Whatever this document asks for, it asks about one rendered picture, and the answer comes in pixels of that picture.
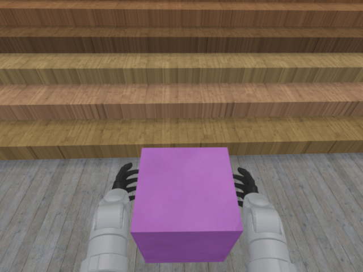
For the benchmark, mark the robot left forearm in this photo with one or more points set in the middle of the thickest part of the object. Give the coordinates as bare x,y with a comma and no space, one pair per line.
109,235

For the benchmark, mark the carton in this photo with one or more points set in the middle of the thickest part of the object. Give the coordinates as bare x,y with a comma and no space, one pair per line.
185,207

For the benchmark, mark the left robot hand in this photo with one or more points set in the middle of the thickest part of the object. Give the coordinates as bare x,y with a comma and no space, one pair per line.
121,181

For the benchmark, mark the robot right forearm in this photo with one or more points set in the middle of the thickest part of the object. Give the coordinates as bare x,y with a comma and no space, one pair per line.
265,236

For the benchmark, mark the right robot hand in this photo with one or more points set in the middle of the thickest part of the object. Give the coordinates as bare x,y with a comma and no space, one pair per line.
248,185

